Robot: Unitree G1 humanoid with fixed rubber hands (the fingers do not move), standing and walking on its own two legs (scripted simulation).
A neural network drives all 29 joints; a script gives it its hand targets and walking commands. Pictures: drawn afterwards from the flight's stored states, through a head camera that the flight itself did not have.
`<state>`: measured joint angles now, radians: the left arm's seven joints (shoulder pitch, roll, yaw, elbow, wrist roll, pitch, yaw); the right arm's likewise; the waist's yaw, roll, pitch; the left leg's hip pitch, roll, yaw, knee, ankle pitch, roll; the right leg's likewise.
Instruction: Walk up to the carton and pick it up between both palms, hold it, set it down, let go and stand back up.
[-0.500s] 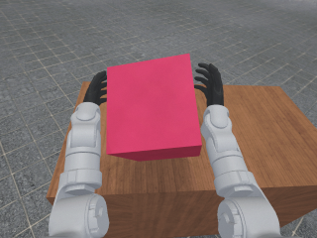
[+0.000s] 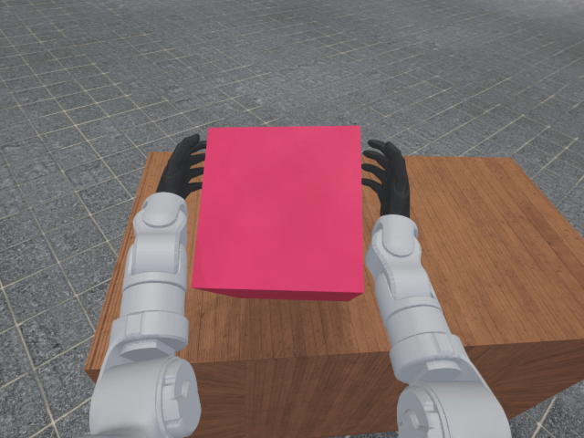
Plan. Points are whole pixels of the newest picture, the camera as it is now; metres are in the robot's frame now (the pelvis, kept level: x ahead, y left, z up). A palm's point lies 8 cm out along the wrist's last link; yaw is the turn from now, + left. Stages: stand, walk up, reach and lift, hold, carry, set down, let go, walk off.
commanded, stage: set down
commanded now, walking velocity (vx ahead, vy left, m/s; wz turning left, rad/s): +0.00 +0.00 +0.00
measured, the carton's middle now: (288, 227) +0.41 -0.01 +0.07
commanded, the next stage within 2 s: none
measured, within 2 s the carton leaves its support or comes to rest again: neither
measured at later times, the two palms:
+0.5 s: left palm (193, 197) +0.43 +0.13 +0.11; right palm (390, 219) +0.38 -0.16 +0.11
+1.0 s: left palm (191, 189) +0.46 +0.14 +0.10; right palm (377, 227) +0.38 -0.14 +0.10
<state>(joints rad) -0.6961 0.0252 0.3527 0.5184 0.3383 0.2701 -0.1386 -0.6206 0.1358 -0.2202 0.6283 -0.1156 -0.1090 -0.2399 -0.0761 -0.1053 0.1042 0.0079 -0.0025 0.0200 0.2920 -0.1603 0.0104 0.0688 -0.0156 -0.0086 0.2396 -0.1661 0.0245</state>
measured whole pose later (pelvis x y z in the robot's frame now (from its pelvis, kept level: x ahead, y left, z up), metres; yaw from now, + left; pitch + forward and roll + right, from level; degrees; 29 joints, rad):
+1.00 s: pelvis +0.03 +0.03 +0.00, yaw -4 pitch -5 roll -1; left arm -0.79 0.03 0.47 0.76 0.35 0.11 -0.17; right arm -0.60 0.23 -0.41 0.71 -0.29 -0.17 -0.23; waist -0.07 -0.11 0.14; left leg 0.00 -0.01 0.09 0.28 -0.21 0.04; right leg 0.03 -0.03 -0.03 0.24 -0.16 0.04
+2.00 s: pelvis +0.03 +0.02 +0.00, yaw -7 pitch -4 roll -1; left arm -0.80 0.02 0.53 0.80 0.39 0.01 -0.21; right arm -0.62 0.23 -0.44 0.72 -0.33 -0.23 -0.21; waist -0.07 -0.07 0.15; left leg 0.00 0.01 0.15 0.28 -0.22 0.04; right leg 0.01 -0.03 -0.05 0.24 -0.18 0.04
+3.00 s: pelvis +0.02 +0.03 -0.01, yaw -8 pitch +6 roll -2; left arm -0.83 0.13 0.37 1.13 0.29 -0.17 -0.07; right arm -0.65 0.16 -0.36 0.98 -0.15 -0.36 -0.24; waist -0.06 -0.07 0.05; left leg -0.30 0.03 0.15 0.42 -0.24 0.05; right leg -0.26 -0.02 -0.05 0.32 -0.17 0.04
